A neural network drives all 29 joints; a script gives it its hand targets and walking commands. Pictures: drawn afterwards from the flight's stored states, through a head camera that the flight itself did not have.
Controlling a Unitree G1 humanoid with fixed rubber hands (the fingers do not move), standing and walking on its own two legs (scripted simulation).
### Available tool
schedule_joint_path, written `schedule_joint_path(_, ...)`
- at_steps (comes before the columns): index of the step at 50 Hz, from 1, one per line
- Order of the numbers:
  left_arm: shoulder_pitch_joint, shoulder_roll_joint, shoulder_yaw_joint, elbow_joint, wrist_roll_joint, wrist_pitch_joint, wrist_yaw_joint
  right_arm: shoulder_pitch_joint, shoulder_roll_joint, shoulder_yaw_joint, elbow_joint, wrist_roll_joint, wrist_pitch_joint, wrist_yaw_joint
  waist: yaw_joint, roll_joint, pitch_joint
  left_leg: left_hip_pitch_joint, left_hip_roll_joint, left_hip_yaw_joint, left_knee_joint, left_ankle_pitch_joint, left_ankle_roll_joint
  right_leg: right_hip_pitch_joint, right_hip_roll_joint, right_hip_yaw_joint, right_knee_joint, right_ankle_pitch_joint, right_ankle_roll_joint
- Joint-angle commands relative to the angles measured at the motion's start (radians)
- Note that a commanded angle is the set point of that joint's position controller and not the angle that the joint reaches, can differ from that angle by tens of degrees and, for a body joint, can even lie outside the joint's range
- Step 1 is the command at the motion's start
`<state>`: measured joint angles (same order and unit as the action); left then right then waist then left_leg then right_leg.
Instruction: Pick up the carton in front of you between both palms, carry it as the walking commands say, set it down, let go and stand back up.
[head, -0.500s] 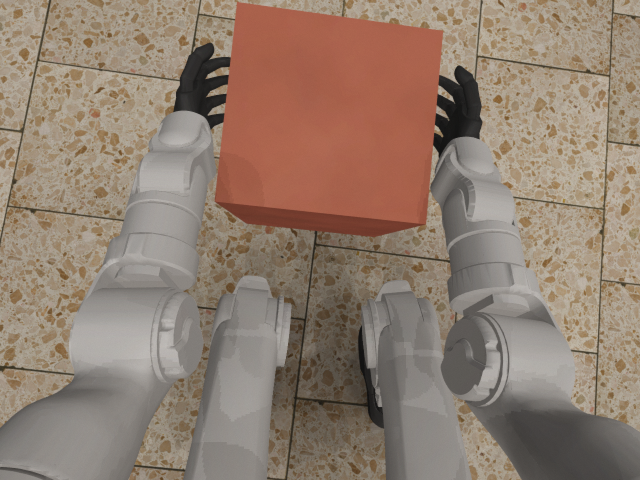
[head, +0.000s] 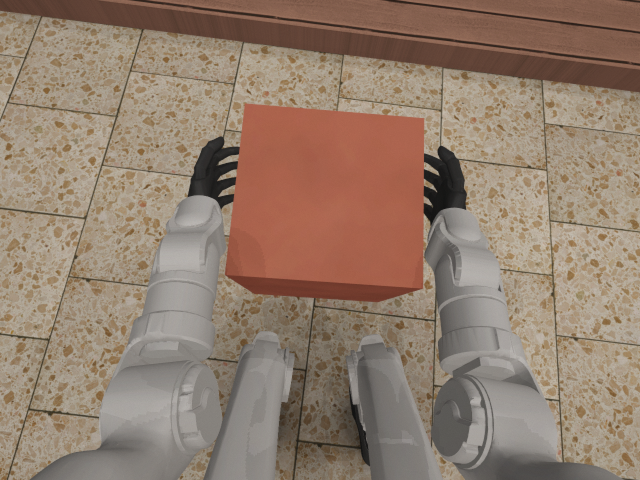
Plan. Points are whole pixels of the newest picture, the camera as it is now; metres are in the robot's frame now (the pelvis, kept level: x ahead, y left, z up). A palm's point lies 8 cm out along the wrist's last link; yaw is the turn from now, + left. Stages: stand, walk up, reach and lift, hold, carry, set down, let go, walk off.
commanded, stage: reach and lift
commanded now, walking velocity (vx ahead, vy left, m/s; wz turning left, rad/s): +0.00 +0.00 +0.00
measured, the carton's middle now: (323, 221) +0.45 +0.01 -0.12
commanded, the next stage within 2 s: hold in 1.96 s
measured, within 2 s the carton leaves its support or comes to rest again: neither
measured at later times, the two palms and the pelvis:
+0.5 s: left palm (155, 174) +0.40 +0.15 +0.11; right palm (523, 184) +0.40 -0.15 +0.11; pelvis +0.06 +0.00 +0.15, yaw +0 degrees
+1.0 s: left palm (38, 112) +0.37 +0.15 +0.24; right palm out of the picture +0.37 -0.15 +0.25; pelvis +0.08 +0.00 +0.23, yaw +1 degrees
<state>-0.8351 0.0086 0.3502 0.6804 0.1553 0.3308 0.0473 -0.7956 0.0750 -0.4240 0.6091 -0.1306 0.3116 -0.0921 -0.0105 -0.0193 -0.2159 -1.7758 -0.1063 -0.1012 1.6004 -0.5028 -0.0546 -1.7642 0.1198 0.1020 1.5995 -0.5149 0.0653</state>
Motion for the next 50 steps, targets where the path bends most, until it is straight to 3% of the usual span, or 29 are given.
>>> schedule_joint_path(1, -0.578, -1.109, -0.567, -0.03, -0.156, -0.024, -0.24, -0.586, 1.081, 0.639, 0.037, 0.139, 0.003, 0.247, 0.013, 0.04, -0.887, 0.635, -0.071, 0.142, -0.236, 0.221, 0.023, 0.543, 0.072, -0.147, -0.229, 0.206, -0.019)
schedule_joint_path(17, -0.268, -1.125, -0.57, -0.031, -0.111, -0.066, -0.227, -0.264, 1.08, 0.63, 0.062, 0.08, -0.039, 0.246, 0.01, 0.032, -0.616, 0.955, -0.042, 0.068, -0.559, 0.293, 0.035, 0.882, 0.038, -0.069, -0.559, 0.285, -0.04)
schedule_joint_path(29, -0.047, -1.127, -0.63, -0.105, -0.105, -0.051, -0.232, -0.038, 1.075, 0.688, 0.001, 0.062, -0.021, 0.26, 0.006, 0.03, -0.449, 1.272, -0.017, 0.02, -0.829, 0.453, 0.044, 1.216, 0.005, -0.024, -0.827, 0.456, -0.05)
schedule_joint_path(43, 0.112, -1.127, -0.722, -0.299, -0.149, 0.151, -0.262, 0.133, 1.078, 0.773, -0.169, 0.1, 0.179, 0.306, 0.007, 0.017, -0.179, 1.613, 0.012, 0.01, -1.133, 0.554, 0.04, 1.583, -0.024, -0.011, -1.135, 0.578, -0.046)
schedule_joint_path(50, 0.107, -1.09, -0.636, -0.304, -0.105, 0.249, -0.278, 0.126, 1.041, 0.691, -0.168, 0.064, 0.273, 0.327, 0.01, 0.019, 0.029, 1.638, 0.014, 0.028, -1.222, 0.387, 0.043, 1.603, -0.033, -0.021, -1.226, 0.409, -0.054)
